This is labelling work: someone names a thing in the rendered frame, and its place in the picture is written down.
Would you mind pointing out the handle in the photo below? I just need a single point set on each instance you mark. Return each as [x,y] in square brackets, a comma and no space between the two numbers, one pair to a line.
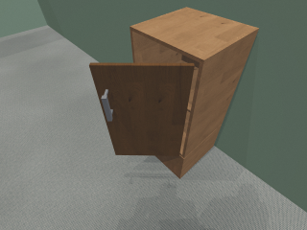
[106,106]

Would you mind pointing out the cupboard door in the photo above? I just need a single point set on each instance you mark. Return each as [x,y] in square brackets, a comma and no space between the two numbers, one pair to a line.
[149,102]

